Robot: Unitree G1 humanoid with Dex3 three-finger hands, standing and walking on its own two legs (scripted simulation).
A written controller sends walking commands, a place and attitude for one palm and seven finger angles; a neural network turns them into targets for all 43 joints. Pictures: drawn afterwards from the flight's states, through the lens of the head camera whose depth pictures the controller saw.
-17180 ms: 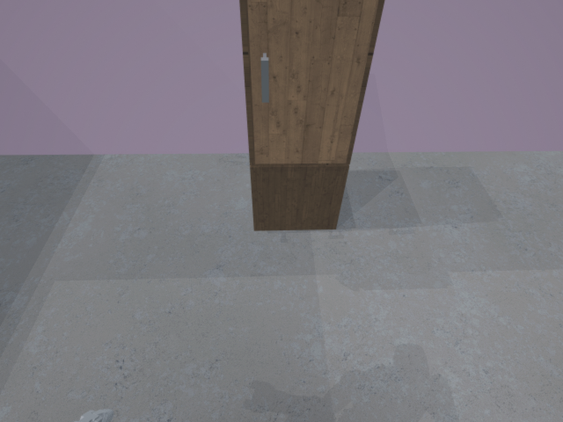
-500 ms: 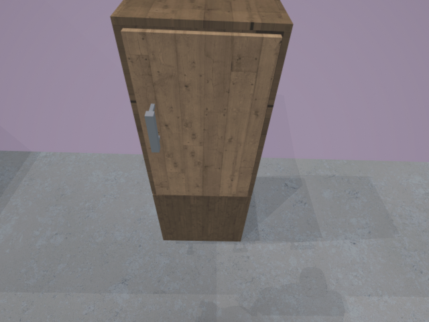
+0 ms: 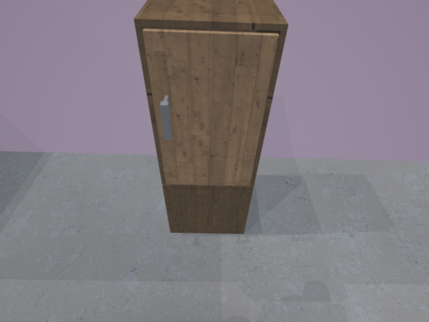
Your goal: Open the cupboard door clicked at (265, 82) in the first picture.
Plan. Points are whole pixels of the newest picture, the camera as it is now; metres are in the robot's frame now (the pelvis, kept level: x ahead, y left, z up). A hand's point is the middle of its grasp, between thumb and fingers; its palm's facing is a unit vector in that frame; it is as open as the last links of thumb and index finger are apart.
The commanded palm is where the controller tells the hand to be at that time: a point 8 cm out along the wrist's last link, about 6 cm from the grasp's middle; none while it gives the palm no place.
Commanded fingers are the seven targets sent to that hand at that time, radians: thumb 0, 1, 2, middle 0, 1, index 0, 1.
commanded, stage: come to a stop and stand still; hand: left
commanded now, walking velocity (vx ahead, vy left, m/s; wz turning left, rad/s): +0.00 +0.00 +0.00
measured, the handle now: (167, 117) +0.69 +0.18 +0.01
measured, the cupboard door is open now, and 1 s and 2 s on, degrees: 0 0 0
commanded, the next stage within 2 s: look again from close up in 0.82 s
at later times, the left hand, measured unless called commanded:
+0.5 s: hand out of the picture -0.07 +0.16 -0.18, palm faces +0.02 -0.99 -0.12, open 7.3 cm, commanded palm none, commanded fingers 0.00 0.90 0.90 -0.20 -0.30 -0.20 -0.30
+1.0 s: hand out of the picture -0.11 +0.16 -0.17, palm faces +0.03 -0.99 -0.14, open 7.4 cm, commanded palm none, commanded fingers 0.00 0.90 0.90 -0.20 -0.30 -0.20 -0.30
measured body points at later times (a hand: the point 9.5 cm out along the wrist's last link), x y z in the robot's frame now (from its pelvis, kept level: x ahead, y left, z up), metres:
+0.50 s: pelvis -0.07 +0.01 +0.01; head -0.08 +0.02 +0.46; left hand -0.07 +0.21 -0.16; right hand -0.08 -0.20 -0.15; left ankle -0.01 +0.11 -0.73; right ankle -0.07 -0.09 -0.73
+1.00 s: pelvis -0.07 +0.01 +0.01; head -0.06 +0.01 +0.46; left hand -0.11 +0.21 -0.16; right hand -0.09 -0.19 -0.16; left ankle -0.01 +0.11 -0.73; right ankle -0.07 -0.09 -0.73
